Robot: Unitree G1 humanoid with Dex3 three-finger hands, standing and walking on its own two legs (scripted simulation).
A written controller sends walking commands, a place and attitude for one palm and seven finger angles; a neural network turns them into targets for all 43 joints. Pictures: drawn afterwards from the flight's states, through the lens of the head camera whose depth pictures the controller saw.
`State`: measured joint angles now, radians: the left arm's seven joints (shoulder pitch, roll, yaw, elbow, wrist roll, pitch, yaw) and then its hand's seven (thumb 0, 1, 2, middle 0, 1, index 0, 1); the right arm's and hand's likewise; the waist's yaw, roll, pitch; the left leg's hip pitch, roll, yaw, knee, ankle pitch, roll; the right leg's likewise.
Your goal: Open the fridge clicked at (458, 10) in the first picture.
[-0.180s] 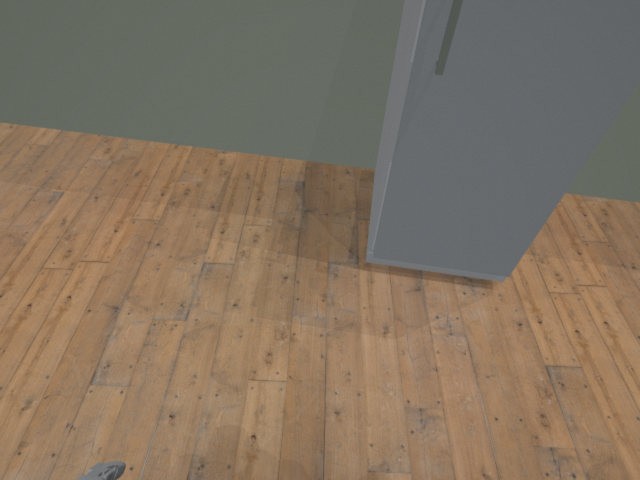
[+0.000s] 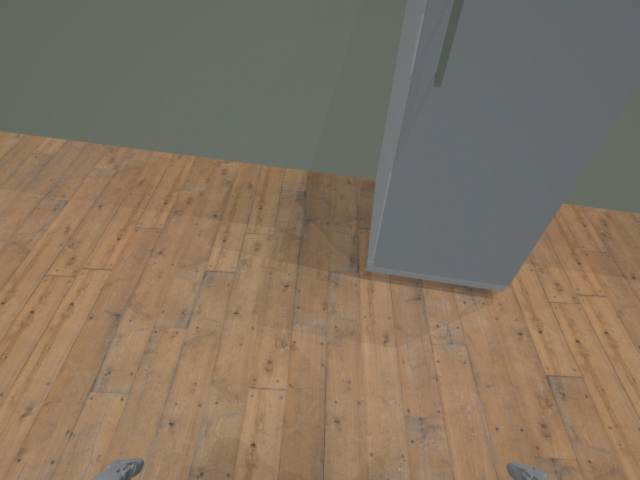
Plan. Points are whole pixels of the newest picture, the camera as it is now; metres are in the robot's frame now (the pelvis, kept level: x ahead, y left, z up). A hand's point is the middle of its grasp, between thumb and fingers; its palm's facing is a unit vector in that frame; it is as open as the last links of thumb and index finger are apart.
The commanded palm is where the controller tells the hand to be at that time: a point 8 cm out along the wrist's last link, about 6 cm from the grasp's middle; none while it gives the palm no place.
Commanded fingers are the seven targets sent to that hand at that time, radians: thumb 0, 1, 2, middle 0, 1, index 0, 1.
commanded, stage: stand and wait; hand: left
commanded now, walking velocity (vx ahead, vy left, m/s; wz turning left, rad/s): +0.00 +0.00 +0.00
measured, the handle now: (450, 28) +0.96 -0.22 +0.19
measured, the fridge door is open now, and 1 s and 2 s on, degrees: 0 0 0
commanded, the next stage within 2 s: look at it before walking up in 0.64 s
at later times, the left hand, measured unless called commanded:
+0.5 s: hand out of the picture +0.05 +0.24 -0.15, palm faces -0.02 -0.94 -0.34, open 7.4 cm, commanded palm none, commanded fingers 0.00 0.90 0.90 -0.20 -0.30 -0.20 -0.30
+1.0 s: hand out of the picture +0.04 +0.22 -0.15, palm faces -0.03 -0.94 -0.33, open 7.4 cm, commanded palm none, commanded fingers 0.00 0.90 0.90 -0.20 -0.30 -0.20 -0.30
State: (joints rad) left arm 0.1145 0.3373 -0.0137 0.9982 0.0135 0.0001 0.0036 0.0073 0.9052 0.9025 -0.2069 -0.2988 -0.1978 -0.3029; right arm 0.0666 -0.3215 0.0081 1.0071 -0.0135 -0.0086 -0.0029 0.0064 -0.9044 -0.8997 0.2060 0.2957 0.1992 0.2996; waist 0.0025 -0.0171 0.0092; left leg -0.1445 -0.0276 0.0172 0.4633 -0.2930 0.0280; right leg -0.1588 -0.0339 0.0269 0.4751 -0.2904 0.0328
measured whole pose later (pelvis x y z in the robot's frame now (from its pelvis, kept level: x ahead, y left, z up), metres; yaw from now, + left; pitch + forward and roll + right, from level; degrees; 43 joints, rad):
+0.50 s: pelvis -0.02 -0.01 +0.01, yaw +0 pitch -2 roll +0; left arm 0.16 0.35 0.00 1.08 0.01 0.00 0.00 0.01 0.91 0.90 -0.21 -0.30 -0.20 -0.30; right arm 0.13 -0.34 0.01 1.11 -0.01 0.00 0.00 0.01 -0.90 -0.90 0.21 0.30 0.20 0.30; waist 0.00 -0.01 0.04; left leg -0.13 -0.01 0.00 0.39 -0.23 0.01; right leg -0.14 -0.02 0.01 0.41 -0.23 0.01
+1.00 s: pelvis -0.03 -0.02 +0.01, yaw +0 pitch -2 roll +0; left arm 0.14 0.34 -0.01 1.08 0.02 -0.01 0.00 0.01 0.90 0.90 -0.21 -0.30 -0.20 -0.30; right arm 0.13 -0.34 0.01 1.12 -0.01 -0.01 0.00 0.01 -0.91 -0.90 0.21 0.30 0.20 0.30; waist 0.00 -0.01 0.03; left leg -0.14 0.00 0.00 0.37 -0.20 -0.01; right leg -0.16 0.00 0.01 0.39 -0.20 0.00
